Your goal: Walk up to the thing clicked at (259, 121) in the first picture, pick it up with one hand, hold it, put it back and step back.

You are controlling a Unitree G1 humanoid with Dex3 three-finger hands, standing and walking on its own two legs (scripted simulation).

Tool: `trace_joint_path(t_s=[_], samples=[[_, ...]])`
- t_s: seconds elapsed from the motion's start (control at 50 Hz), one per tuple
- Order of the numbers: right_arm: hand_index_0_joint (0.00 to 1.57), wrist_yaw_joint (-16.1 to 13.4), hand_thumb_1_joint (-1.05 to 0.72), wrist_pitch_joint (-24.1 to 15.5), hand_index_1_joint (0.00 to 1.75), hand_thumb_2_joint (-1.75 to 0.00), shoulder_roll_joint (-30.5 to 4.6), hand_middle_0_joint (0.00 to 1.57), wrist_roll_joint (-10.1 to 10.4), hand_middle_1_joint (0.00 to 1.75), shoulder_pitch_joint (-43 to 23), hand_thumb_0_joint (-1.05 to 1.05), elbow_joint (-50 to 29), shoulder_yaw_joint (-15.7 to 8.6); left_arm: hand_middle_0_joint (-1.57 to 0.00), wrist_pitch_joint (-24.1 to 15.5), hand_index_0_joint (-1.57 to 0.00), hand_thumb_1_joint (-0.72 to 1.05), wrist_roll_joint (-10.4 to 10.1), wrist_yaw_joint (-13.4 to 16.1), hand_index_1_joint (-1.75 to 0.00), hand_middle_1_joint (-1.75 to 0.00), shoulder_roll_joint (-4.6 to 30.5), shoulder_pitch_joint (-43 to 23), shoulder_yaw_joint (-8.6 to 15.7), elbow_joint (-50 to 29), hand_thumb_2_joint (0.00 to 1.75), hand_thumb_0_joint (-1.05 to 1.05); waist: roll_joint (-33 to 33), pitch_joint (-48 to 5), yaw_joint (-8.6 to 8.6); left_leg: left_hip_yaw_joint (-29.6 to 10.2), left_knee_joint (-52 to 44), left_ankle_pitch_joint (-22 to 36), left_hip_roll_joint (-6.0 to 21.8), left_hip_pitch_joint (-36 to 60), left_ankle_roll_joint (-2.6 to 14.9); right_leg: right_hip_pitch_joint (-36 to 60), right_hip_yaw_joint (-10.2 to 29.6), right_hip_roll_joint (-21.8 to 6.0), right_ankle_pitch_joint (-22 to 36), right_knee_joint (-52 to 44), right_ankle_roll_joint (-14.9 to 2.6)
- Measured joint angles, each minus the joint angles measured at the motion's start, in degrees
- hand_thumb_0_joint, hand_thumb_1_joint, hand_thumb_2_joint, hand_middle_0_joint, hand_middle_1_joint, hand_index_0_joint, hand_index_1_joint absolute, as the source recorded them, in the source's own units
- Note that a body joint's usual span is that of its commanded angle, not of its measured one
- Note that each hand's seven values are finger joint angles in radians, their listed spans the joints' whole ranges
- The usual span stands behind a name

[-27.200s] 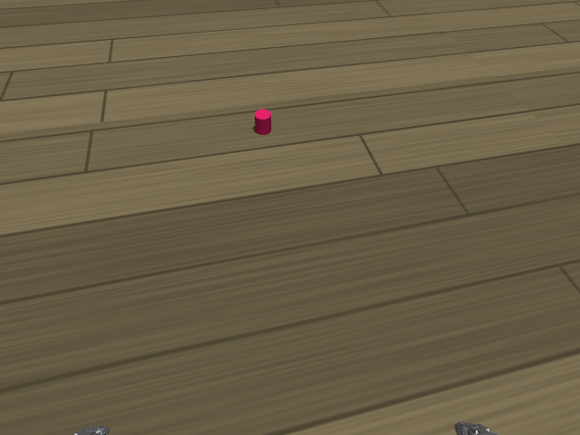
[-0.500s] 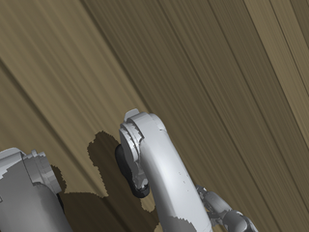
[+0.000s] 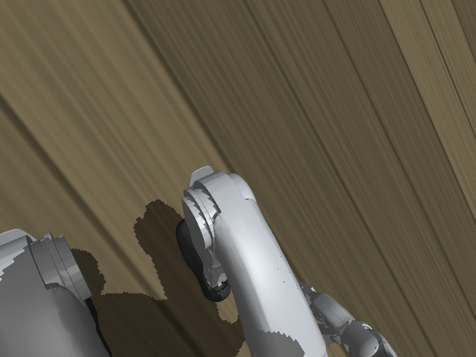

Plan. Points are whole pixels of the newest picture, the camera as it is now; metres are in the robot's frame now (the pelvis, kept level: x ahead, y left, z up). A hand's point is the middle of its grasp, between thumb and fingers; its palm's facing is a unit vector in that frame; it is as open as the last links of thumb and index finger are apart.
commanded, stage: close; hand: left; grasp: from above
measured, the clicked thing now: out of the picture +0.47 +0.34 -0.26
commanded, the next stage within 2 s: settle in 0.12 s
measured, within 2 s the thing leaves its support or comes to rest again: leaves its support in 0.68 s
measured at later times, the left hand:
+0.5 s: hand out of the picture +0.46 +0.33 -0.23, palm faces -0.44 -0.14 -0.89, open 11.6 cm
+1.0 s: hand out of the picture +0.45 +0.34 -0.15, palm faces -0.46 -0.12 -0.88, open 11.2 cm
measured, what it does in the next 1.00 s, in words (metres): stands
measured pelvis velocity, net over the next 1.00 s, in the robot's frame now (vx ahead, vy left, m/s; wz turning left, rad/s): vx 0.01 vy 0.00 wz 0.08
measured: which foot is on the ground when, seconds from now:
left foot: down 0.00-1.00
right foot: down 0.00-1.00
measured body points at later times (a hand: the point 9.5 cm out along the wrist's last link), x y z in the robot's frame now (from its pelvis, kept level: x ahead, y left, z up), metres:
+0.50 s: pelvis +0.00 +0.00 +0.00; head +0.27 +0.12 +0.34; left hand +0.48 +0.33 -0.18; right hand +0.05 -0.25 -0.06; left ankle +0.07 +0.13 -0.28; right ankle +0.12 -0.13 -0.28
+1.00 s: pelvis +0.01 +0.00 +0.03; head +0.26 +0.10 +0.39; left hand +0.47 +0.34 -0.10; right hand +0.12 -0.26 -0.07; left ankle +0.07 +0.13 -0.28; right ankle +0.12 -0.13 -0.28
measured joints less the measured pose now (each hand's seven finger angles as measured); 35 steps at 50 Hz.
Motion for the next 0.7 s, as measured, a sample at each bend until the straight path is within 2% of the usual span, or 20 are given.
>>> trace_joint_path(t_s=[0.1, 0.42, 0.54, 0.62, 0.7], samples=[[0.21, -0.1, -0.91, 0.0, 0.3, -0.9, 0.1, 0.2, 0.0, 0.3, -0.1, 0.0, 0.2, 0.5, -0.42, -0.2, -0.3, -0.32, -0.2, 0.0, -1.12, -1.11, 0.4, -0.4, -0.7, 0.5, 1.02, -0.01, -0.2, 0.1, -0.15, -0.2, 0.1, -0.2, 0.0, 0.3, -0.19, 0.1, -0.1, 0.0, 0.0, 0.1, 0.42], [0.21, -0.7, -0.92, 0.4, 0.3, -0.9, 0.0, 0.2, 0.1, 0.3, 0.4, 0.0, 0.2, -0.1, -0.45, 0.4, -0.35, -0.34, -0.1, -0.8, -1.14, -1.1, 0.0, 0.4, -0.2, -1.3, 1.03, -0.01, -0.2, -0.1, 0.05, -0.4, -0.2, -0.1, -0.1, 0.3, -0.33, 0.2, -0.3, -0.2, 0.0, -0.2, 0.15], [0.21, -0.5, -0.93, 0.7, 0.3, -0.9, 0.0, 0.2, 0.6, 0.3, 1.3, 0.0, 0.6, -1.5, -0.45, 1.6, -0.37, -0.32, 0.0, -2.4, -1.1, -1.09, -2.1, 2.8, 1.2, -5.9, 0.99, 0.0, 0.4, -1.3, 0.98, -0.2, -0.4, -0.1, -0.4, -0.3, -0.37, -0.2, -0.3, -0.5, -0.3, -0.3, -0.54], [0.21, -0.1, -0.93, 1.1, 0.3, -0.9, 0.3, 0.2, 1.3, 0.3, 2.0, 0.0, 1.0, -3.5, -0.46, 2.7, -0.39, -0.29, 0.1, -3.9, -1.07, -1.07, -4.3, 5.7, 2.5, -11.7, 0.95, 0.01, 1.1, -2.6, 2.01, 0.2, -0.7, 0.0, -0.6, -1.1, -0.43, -0.8, -0.1, -0.9, -0.7, -0.2, -1.2], [0.21, 0.5, -0.93, 2.2, 0.3, -0.9, 1.0, 0.2, 2.7, 0.3, 2.5, 0.0, 2.0, -6.0, -0.46, 4.5, -0.4, -0.26, -1.3, -5.5, -1.03, -1.05, -7.7, 9.1, 2.7, -18.6, 0.88, 0.02, 2.0, -5.1, 3.47, 1.0, -1.5, -0.3, -0.7, -1.8, -0.33, -1.6, 0.5, -1.4, -1.3, -0.4, -1.19]])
